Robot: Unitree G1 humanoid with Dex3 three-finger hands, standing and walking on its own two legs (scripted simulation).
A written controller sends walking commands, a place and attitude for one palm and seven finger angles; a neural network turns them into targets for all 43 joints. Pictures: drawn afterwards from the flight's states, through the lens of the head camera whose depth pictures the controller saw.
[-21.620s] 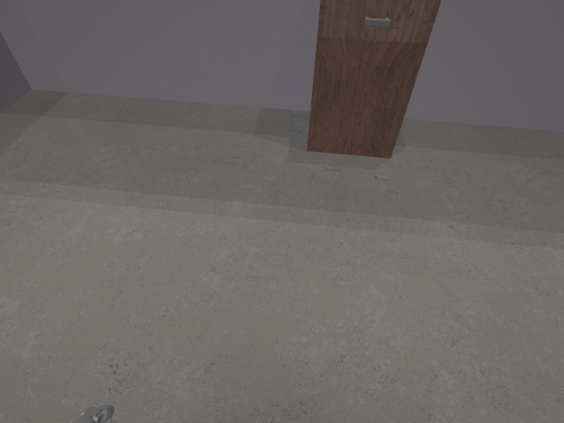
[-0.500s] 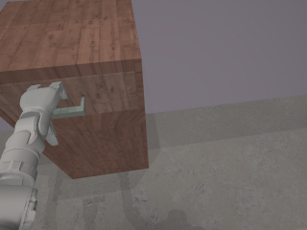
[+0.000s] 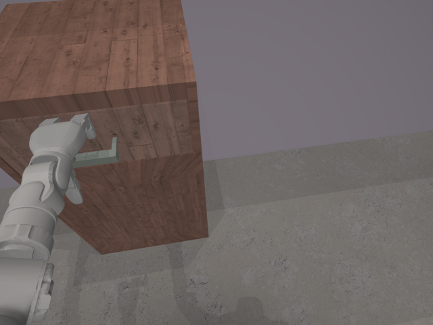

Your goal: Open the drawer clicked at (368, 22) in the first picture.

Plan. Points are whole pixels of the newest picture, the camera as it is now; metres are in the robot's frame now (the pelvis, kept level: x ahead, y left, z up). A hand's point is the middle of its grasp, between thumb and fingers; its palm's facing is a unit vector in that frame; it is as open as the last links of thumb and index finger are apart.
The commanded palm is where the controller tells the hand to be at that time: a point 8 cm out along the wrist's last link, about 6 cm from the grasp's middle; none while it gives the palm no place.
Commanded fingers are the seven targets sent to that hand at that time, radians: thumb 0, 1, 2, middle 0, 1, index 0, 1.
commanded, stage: re-aim the fingers above the handle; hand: left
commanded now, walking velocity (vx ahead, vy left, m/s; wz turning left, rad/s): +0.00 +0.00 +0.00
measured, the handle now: (95, 151) +0.49 +0.28 +0.00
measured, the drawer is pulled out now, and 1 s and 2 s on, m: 0.00 0.00 0.00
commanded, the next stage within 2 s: lower the fingers behind the handle in 1.52 s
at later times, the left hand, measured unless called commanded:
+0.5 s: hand (72, 155) +0.44 +0.29 +0.05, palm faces -0.10 -0.03 -0.99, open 13.7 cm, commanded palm +0.42 +0.29 +0.11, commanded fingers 0.00 -0.50 0.30 -0.30 -1.20 -0.30 -1.20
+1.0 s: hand (77, 151) +0.44 +0.28 +0.06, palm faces -0.02 -0.03 -1.00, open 13.8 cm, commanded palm +0.42 +0.28 +0.11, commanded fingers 0.00 -0.50 0.30 -0.30 -1.20 -0.30 -1.20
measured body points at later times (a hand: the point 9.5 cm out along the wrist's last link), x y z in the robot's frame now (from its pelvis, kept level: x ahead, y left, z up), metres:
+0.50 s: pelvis -0.01 +0.01 +0.00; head +0.05 +0.00 +0.44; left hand +0.44 +0.29 +0.10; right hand +0.02 -0.26 -0.13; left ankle +0.01 +0.12 -0.71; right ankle -0.04 -0.12 -0.71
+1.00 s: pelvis -0.01 +0.01 -0.01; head +0.06 +0.01 +0.44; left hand +0.44 +0.28 +0.11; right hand +0.04 -0.26 -0.13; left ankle +0.01 +0.12 -0.71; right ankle -0.04 -0.12 -0.71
